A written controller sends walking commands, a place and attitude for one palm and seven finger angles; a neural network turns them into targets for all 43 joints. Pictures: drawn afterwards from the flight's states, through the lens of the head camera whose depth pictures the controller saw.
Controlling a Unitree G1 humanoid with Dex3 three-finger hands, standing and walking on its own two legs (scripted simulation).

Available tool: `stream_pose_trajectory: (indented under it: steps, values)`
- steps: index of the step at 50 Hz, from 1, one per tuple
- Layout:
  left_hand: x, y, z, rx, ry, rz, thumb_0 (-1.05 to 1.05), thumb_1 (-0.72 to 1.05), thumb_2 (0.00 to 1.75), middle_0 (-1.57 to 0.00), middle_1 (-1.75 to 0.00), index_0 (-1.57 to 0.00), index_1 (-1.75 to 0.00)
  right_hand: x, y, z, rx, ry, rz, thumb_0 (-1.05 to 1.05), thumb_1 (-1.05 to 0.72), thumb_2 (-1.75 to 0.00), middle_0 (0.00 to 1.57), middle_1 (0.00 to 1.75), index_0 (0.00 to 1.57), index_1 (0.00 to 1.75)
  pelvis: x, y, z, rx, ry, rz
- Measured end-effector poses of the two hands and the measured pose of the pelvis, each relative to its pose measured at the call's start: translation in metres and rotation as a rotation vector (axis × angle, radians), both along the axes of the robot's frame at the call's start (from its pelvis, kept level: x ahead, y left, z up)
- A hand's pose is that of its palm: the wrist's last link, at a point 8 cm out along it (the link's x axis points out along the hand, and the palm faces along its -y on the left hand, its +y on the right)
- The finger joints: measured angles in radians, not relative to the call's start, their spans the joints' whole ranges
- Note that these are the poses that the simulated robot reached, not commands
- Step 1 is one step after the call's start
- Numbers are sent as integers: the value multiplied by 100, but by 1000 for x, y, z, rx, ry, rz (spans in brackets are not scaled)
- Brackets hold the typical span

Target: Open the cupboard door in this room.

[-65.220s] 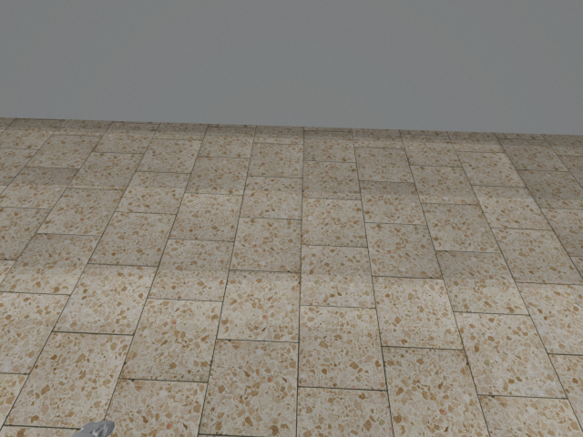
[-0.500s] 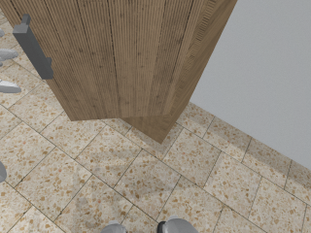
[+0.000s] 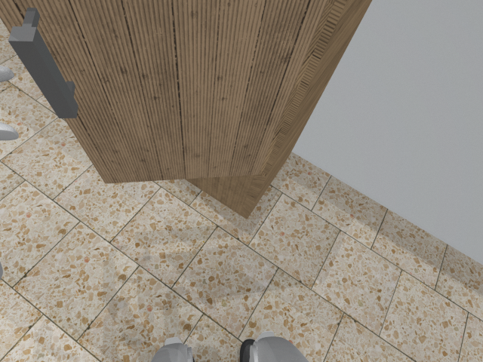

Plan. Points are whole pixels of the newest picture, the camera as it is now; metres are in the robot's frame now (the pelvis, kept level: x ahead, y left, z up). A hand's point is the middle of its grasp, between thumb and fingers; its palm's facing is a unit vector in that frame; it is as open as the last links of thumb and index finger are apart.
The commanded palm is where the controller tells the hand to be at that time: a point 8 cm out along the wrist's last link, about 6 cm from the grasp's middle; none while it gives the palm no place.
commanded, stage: move the hooked fingers beside the handle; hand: left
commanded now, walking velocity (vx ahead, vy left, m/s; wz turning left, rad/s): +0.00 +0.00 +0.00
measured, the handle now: (51, 67) +0.53 +0.25 +0.12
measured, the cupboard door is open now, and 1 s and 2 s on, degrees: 40 40 40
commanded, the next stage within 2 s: slide the fingers in behind the handle in 0.32 s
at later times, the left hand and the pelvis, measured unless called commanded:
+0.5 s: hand out of the picture +0.46 +0.31 +0.12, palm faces +0.06 -1.00 +0.01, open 14.0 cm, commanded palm +0.44 +0.35 +0.11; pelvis -0.01 +0.00 +0.00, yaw +1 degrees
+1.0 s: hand (24, 94) +0.47 +0.27 +0.12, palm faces +0.04 -1.00 +0.00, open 14.0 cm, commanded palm +0.45 +0.31 +0.11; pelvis -0.01 -0.01 +0.00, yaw +0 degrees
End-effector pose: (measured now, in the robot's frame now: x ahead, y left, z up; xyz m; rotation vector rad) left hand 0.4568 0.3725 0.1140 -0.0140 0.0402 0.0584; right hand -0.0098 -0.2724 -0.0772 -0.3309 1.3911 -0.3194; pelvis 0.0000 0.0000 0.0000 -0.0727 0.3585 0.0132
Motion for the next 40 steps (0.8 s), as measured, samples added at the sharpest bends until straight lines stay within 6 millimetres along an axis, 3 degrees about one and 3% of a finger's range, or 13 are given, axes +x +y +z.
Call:
stream_pose_trajectory:
  steps: [16, 25, 40]
  values:
    - [-17, -3, 3, -5, 2, 8, -1, -50, 30, -30, -120, -30, -120, 22, 7, -5, 33, -72, 39, 1, -91, -90, 21, 30, 20, 30, -2, 1, 2, 4, -35, 9]
    - [-19, -8, 8, 1, -27, 3, -1, -50, 30, -30, -120, -30, -120, 11, -1, -4, 12, -65, 32, 1, -91, -90, 21, 30, 20, 30, -8, -2, 1, 5, -39, 9]
    - [-13, -34, 5, 6, -19, -14, -1, -50, 30, -30, -120, -30, -120, -8, -3, -5, 16, -46, 9, 1, -91, -90, 21, 30, 20, 30, -14, -5, 1, 10, -45, 7]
